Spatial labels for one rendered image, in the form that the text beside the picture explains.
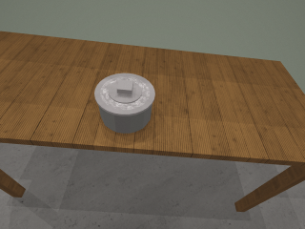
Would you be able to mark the table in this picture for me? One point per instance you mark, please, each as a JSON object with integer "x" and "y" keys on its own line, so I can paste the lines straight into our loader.
{"x": 206, "y": 105}

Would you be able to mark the knob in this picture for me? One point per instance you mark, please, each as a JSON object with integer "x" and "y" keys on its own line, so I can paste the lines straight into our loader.
{"x": 124, "y": 86}

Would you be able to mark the pot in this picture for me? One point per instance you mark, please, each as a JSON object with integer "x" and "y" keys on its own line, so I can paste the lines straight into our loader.
{"x": 126, "y": 124}

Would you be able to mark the lid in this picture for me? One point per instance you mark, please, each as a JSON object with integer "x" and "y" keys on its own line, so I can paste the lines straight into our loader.
{"x": 112, "y": 102}

